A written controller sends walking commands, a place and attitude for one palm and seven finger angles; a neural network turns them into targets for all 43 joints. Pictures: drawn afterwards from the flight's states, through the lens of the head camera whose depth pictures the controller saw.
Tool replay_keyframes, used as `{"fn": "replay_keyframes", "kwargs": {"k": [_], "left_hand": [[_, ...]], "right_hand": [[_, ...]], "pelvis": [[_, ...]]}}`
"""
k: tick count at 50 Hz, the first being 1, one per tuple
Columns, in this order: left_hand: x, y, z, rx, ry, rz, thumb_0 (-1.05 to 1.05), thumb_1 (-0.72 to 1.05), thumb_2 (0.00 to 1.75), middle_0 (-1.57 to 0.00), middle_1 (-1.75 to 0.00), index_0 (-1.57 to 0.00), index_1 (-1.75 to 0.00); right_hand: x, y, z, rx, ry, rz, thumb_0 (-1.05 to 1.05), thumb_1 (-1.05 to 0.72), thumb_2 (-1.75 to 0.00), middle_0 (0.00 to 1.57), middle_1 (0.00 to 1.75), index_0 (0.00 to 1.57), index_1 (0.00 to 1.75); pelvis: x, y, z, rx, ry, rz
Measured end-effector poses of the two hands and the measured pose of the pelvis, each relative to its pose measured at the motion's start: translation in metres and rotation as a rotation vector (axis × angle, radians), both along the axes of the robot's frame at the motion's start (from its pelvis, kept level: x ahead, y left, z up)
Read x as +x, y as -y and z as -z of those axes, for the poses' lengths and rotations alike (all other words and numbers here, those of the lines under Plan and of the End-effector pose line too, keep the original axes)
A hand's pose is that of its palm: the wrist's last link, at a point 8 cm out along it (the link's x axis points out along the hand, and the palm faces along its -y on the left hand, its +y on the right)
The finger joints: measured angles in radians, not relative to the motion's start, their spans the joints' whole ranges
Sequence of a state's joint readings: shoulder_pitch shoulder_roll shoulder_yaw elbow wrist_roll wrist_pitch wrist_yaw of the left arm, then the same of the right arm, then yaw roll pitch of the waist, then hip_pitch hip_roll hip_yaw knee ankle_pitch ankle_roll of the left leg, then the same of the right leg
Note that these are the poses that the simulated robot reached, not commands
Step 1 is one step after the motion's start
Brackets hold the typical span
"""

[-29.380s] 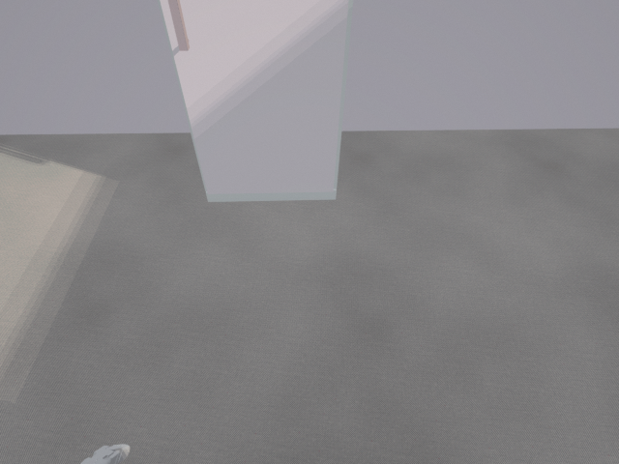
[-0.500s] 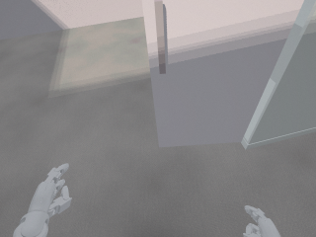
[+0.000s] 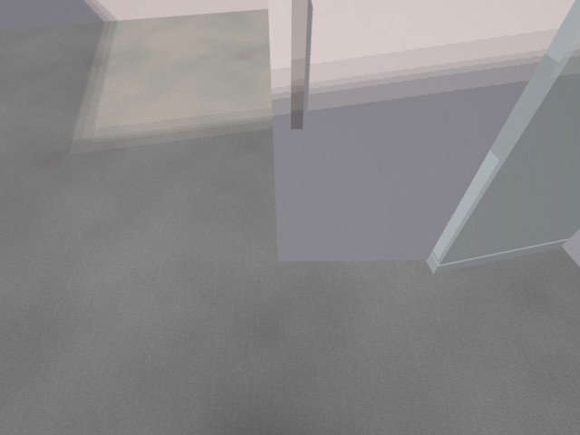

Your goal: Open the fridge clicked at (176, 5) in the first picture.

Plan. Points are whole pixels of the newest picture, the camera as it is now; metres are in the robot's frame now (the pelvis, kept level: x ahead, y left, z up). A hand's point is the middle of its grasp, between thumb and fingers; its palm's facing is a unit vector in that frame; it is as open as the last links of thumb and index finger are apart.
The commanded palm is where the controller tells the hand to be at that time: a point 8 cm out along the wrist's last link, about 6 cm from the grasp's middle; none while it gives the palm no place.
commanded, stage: let the arm hang, fingers relaxed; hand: left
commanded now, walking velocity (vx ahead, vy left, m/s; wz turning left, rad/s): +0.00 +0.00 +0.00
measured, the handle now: (297, 62) +0.77 +0.03 +0.13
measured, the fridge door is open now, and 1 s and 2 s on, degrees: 78 78 78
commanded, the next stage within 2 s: look to check the result in 0.46 s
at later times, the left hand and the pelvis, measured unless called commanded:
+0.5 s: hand out of the picture +0.12 +0.23 -0.15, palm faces -0.04 -0.96 -0.29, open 7.4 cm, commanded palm none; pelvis +0.03 +0.00 +0.01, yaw -1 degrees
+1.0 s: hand out of the picture +0.11 +0.23 -0.15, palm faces -0.04 -0.95 -0.32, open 7.4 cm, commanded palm none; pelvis +0.05 -0.01 +0.01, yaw -1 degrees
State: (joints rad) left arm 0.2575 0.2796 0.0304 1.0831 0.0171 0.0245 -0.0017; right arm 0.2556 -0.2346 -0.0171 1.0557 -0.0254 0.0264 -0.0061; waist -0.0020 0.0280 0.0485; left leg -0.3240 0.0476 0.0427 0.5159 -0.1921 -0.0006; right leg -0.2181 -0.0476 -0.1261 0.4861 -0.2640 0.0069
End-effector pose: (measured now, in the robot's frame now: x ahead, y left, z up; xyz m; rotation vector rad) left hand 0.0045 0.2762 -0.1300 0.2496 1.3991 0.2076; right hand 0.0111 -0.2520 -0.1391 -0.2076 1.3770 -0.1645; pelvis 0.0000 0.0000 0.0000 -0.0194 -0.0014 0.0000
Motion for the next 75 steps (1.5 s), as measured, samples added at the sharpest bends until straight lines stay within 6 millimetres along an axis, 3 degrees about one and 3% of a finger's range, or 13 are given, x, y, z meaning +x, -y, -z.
{"fn": "replay_keyframes", "kwargs": {"k": [6, 13, 20, 30, 42, 59, 75], "left_hand": [[0.039, -0.012, -0.011, 0.033, 0.087, 0.027, 0.01, 0.91, 0.90, -0.20, -0.30, -0.20, -0.30], [0.084, -0.007, -0.016, 0.019, 0.181, 0.071, 0.00, 0.91, 0.90, -0.20, -0.30, -0.20, -0.30], [0.106, 0.001, -0.017, -0.006, 0.206, 0.098, 0.00, 0.91, 0.90, -0.20, -0.30, -0.20, -0.30], [0.105, -0.002, -0.015, 0.002, 0.164, 0.090, 0.00, 0.90, 0.90, -0.20, -0.30, -0.20, -0.30], [0.099, -0.007, -0.018, 0.030, 0.117, 0.072, 0.01, 0.91, 0.90, -0.20, -0.30, -0.20, -0.30], [0.115, 0.010, -0.016, 0.011, 0.136, 0.080, 0.00, 0.91, 0.90, -0.20, -0.30, -0.20, -0.30], [0.117, 0.016, -0.014, 0.003, 0.139, 0.079, 0.00, 0.91, 0.90, -0.20, -0.30, -0.20, -0.30]], "right_hand": [[0.028, -0.002, -0.001, 0.009, 0.064, -0.011, 0.01, -0.90, -0.90, 0.20, 0.30, 0.21, 0.30], [0.061, 0.007, -0.010, -0.013, 0.133, -0.026, 0.01, -0.90, -0.90, 0.20, 0.30, 0.21, 0.30], [0.080, 0.021, -0.021, -0.051, 0.159, -0.036, 0.01, -0.90, -0.90, 0.20, 0.30, 0.21, 0.30], [0.087, 0.036, -0.027, -0.086, 0.139, -0.038, 0.01, -0.90, -0.90, 0.20, 0.30, 0.21, 0.30], [0.092, 0.036, -0.022, -0.071, 0.111, -0.041, 0.01, -0.90, -0.90, 0.20, 0.30, 0.21, 0.30], [0.102, 0.037, -0.021, -0.061, 0.117, -0.032, 0.01, -0.90, -0.90, 0.20, 0.30, 0.21, 0.30], [0.093, 0.038, -0.020, -0.062, 0.102, -0.013, 0.01, -0.90, -0.90, 0.20, 0.30, 0.21, 0.30]], "pelvis": [[0.007, -0.003, -0.003, 0.008, 0.007, 0.008], [0.013, -0.004, -0.006, 0.014, 0.012, 0.015], [0.020, -0.003, -0.009, 0.017, 0.008, 0.018], [0.030, 0.000, -0.011, 0.018, 0.006, 0.019], [0.040, 0.005, -0.012, 0.020, 0.003, 0.018], [0.050, 0.011, -0.012, 0.022, 0.001, 0.023], [0.053, 0.014, -0.012, 0.022, 0.008, 0.027]]}}
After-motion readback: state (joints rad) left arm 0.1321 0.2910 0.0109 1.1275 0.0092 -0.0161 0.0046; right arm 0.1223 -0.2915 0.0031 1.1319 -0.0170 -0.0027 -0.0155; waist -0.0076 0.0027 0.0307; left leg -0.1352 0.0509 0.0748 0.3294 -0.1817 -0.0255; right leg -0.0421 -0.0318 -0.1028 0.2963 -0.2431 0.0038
